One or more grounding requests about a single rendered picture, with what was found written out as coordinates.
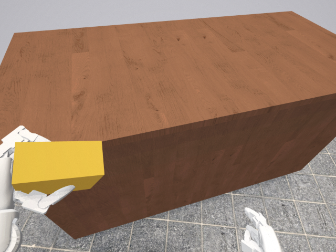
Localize table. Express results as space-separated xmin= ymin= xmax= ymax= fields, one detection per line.
xmin=0 ymin=11 xmax=336 ymax=239

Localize robot right hand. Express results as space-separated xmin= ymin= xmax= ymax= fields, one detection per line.
xmin=241 ymin=207 xmax=282 ymax=252

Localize robot left hand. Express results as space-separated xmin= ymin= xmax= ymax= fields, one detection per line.
xmin=0 ymin=125 xmax=75 ymax=215

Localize sponge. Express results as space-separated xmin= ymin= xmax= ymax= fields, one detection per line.
xmin=12 ymin=141 xmax=104 ymax=194

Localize left robot forearm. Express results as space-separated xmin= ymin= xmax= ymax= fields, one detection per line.
xmin=0 ymin=209 xmax=23 ymax=252

